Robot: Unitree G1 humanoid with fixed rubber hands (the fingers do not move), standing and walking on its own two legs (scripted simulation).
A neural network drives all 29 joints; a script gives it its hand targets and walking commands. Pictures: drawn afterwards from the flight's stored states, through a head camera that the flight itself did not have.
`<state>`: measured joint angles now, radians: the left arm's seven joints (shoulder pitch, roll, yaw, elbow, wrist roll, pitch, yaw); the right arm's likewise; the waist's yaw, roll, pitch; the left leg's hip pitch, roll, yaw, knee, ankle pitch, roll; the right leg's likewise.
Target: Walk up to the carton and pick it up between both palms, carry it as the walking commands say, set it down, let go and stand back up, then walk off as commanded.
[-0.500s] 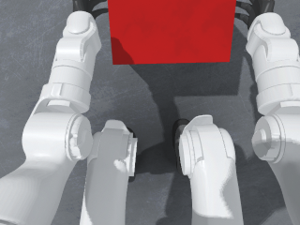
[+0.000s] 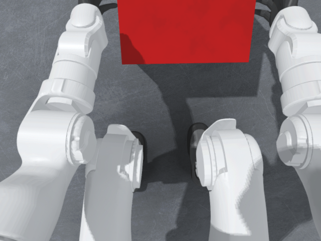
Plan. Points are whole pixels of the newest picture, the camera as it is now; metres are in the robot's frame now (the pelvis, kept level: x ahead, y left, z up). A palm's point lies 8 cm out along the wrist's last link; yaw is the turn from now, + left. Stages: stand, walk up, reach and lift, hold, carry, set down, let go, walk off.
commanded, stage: set down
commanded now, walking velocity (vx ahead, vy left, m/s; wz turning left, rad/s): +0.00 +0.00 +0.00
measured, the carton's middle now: (181, 19) +0.54 -0.07 -0.27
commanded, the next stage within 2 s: none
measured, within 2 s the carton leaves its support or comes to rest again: neither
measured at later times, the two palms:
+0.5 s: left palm (90, 8) +0.55 +0.11 -0.18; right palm (279, 10) +0.52 -0.24 -0.18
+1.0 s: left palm (92, 7) +0.55 +0.11 -0.19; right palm (275, 8) +0.52 -0.24 -0.19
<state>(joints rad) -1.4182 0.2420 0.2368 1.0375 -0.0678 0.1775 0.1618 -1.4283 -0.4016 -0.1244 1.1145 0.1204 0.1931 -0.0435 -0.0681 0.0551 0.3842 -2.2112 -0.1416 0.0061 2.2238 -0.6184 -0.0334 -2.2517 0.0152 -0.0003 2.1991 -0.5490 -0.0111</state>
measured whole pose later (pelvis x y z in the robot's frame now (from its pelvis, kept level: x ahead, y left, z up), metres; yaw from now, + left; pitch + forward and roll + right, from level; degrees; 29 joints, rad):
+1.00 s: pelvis +0.00 +0.00 -0.02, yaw +0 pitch +32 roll +1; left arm -1.47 0.28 0.23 1.08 -0.08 0.14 0.08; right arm -1.47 -0.41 -0.19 1.12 0.10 0.16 0.03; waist -0.07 0.05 0.46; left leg -2.22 -0.09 0.02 2.29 -0.64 -0.01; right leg -2.26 -0.02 -0.02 2.26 -0.57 -0.04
